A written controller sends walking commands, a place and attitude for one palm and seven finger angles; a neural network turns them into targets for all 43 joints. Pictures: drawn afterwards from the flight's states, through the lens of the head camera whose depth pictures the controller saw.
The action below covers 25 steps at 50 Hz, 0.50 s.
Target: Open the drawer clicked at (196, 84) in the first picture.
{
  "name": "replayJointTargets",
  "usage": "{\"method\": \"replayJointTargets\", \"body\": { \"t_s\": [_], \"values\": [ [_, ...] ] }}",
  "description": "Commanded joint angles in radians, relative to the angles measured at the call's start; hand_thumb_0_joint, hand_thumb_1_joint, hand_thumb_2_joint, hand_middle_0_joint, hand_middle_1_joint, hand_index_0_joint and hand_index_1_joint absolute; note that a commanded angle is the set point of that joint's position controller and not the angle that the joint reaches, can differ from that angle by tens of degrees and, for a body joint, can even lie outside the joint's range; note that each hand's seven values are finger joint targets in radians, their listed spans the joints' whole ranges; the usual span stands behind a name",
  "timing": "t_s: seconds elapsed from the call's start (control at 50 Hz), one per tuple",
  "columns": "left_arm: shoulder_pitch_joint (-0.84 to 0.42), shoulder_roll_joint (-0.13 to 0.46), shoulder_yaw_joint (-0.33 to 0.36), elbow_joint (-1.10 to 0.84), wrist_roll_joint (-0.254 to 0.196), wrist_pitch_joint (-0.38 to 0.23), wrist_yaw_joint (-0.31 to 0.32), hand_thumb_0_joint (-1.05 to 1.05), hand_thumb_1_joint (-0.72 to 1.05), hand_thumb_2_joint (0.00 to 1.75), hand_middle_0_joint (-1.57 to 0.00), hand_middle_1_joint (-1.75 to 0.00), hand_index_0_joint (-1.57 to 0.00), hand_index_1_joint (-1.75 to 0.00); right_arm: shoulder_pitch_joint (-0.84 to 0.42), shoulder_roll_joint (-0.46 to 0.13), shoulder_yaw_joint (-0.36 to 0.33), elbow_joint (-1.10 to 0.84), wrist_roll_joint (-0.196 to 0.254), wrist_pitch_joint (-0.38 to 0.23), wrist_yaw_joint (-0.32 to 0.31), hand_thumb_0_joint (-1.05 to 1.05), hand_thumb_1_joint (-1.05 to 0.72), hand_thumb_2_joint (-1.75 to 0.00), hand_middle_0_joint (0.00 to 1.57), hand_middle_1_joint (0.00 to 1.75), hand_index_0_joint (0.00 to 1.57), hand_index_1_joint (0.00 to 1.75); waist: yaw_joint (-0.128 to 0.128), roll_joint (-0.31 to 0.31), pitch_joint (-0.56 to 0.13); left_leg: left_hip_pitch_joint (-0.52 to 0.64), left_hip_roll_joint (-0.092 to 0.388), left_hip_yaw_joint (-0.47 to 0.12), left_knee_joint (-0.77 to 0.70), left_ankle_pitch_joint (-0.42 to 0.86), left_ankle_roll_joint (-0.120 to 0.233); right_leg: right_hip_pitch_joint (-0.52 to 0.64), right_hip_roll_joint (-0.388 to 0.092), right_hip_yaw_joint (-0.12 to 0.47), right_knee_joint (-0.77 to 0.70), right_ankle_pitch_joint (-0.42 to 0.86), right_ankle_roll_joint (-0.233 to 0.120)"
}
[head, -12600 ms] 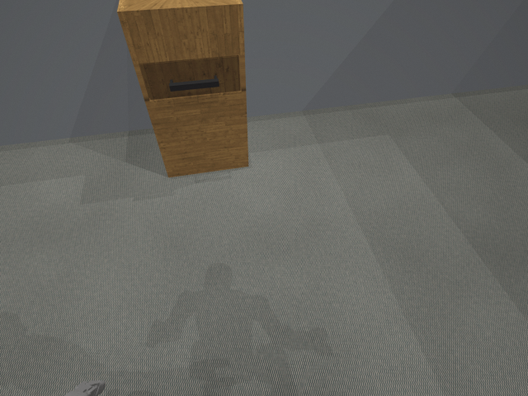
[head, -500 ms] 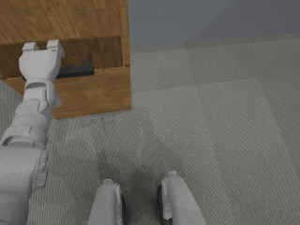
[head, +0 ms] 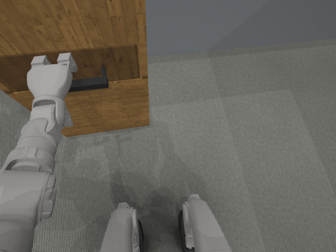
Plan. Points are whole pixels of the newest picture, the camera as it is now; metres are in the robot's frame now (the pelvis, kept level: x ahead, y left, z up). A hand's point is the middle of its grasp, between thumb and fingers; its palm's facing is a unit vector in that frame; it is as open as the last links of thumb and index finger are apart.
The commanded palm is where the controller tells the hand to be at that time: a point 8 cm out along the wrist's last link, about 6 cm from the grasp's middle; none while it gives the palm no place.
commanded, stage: move the hooked fingers above the handle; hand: left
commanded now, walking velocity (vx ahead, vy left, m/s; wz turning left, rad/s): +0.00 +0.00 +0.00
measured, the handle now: (71, 79) +0.57 +0.23 -0.09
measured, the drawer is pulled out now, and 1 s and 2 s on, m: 0.00 0.00 0.00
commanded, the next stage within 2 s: lower the fingers behind the handle in 0.86 s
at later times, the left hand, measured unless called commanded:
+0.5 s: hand (62, 92) +0.50 +0.23 -0.05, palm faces -0.08 -0.02 -1.00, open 13.8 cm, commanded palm +0.50 +0.21 +0.02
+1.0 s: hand (64, 91) +0.51 +0.22 -0.04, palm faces -0.07 -0.04 -1.00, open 13.8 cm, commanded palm +0.50 +0.21 +0.01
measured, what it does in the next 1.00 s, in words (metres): stands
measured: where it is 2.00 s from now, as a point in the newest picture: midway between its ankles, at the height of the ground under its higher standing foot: (163, 247)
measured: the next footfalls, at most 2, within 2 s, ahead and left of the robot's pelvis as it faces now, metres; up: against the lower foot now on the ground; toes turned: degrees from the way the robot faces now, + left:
none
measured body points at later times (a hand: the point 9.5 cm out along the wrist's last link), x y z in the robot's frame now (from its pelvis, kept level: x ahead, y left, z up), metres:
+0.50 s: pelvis +0.00 -0.01 +0.00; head +0.18 +0.00 +0.41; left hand +0.50 +0.23 +0.01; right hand +0.01 -0.28 -0.13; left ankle +0.01 +0.10 -0.61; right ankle +0.04 -0.14 -0.61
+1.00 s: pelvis +0.00 +0.00 +0.00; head +0.18 +0.00 +0.41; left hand +0.50 +0.22 +0.01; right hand +0.01 -0.28 -0.13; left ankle +0.01 +0.10 -0.61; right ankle +0.04 -0.14 -0.61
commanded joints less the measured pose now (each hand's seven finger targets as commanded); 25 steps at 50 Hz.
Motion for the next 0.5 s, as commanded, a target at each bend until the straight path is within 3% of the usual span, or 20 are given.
{"method": "replayJointTargets", "body": {
  "t_s": [0.0, 0.06, 0.1, 0.22, 0.26, 0.3, 0.36, 0.48],
  "values": [
    [-0.463, 0.212, 0.023, -0.194, -0.002, -0.009, 0.057, 0.0, -0.5, 0.3, -0.3, -1.2, -0.3, -1.2, 0.206, -0.191, -0.067, -0.01, -0.003, -0.012, -0.016, 0.0, -0.9, -0.9, 0.2, 0.3, 0.2, 0.3, -0.051, 0.116, -0.606, 0.533, -0.022, -0.078, -0.145, 0.468, 0.004, 0.243, 0.058, -0.027, -0.134, 0.285, -0.052],
    [-0.48, 0.155, -0.027, -0.121, 0.005, 0.014, 0.063, 0.0, -0.5, 0.3, -0.3, -1.2, -0.3, -1.2, 0.198, -0.184, -0.062, -0.006, -0.002, -0.016, -0.016, 0.0, -0.9, -0.9, 0.2, 0.3, 0.2, 0.3, -0.072, 0.108, -0.52, 0.482, -0.028, -0.068, -0.151, 0.408, 0.007, 0.216, 0.06, -0.029, -0.147, 0.246, -0.054],
    [-0.504, 0.189, -0.006, -0.113, 0.006, 0.022, 0.064, 0.0, -0.5, 0.3, -0.3, -1.2, -0.3, -1.2, 0.199, -0.19, -0.057, -0.009, -0.004, -0.018, -0.016, 0.0, -0.9, -0.9, 0.2, 0.3, 0.2, 0.3, -0.069, 0.125, -0.541, 0.484, -0.029, -0.069, -0.149, 0.41, 0.007, 0.214, 0.059, -0.028, -0.139, 0.247, -0.055],
    [-0.389, 0.269, 0.053, -0.058, 0.0, 0.042, 0.036, 0.0, -0.5, 0.3, -0.3, -1.2, -0.3, -1.2, 0.181, -0.191, -0.04, -0.043, -0.002, -0.007, -0.013, 0.0, -0.9, -0.9, 0.2, 0.3, 0.2, 0.3, -0.025, 0.089, -0.541, 0.388, -0.04, -0.03, -0.129, 0.414, 0.017, 0.314, 0.061, -0.012, -0.122, 0.318, -0.053],
    [-0.396, 0.294, 0.06, -0.082, 0.006, 0.036, 0.029, 0.0, -0.5, 0.3, -0.3, -1.2, -0.3, -1.2, 0.175, -0.19, -0.036, -0.056, 0.002, -0.005, -0.017, 0.0, -0.9, -0.9, 0.2, 0.3, 0.2, 0.3, -0.026, 0.066, -0.544, 0.345, -0.041, -0.021, -0.122, 0.39, 0.022, 0.345, 0.061, -0.002, -0.12, 0.326, -0.049],
    [-0.38, 0.328, 0.092, -0.138, 0.007, 0.018, 0.025, 0.0, -0.5, 0.3, -0.3, -1.2, -0.3, -1.2, 0.176, -0.193, -0.039, -0.065, 0.002, -0.004, -0.019, 0.0, -0.9, -0.9, 0.2, 0.3, 0.2, 0.3, -0.003, 0.092, -0.608, 0.38, -0.039, -0.028, -0.119, 0.424, 0.017, 0.357, 0.06, -0.002, -0.102, 0.35, -0.052],
    [-0.375, 0.263, 0.055, -0.176, 0.002, -0.007, 0.025, 0.0, -0.5, 0.3, -0.3, -1.2, -0.3, -1.2, 0.179, -0.186, -0.052, -0.059, 0.005, -0.012, -0.02, 0.0, -0.9, -0.9, 0.2, 0.3, 0.2, 0.3, -0.019, 0.086, -0.611, 0.413, -0.034, -0.033, -0.119, 0.427, 0.016, 0.337, 0.06, -0.004, -0.113, 0.345, -0.049],
    [-0.458, 0.227, 0.032, -0.223, -0.009, -0.034, 0.045, 0.0, -0.5, 0.3, -0.3, -1.2, -0.3, -1.2, 0.196, -0.186, -0.066, -0.02, 0.002, -0.024, -0.024, 0.0, -0.9, -0.9, 0.2, 0.3, 0.2, 0.3, -0.049, 0.101, -0.631, 0.475, -0.029, -0.054, -0.121, 0.443, 0.013, 0.284, 0.057, -0.009, -0.124, 0.32, -0.048]
  ]
}}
